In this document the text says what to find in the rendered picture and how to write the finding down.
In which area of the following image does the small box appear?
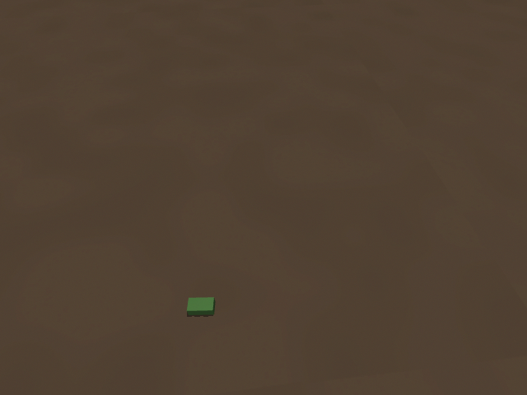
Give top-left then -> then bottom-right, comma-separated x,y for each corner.
187,297 -> 215,315

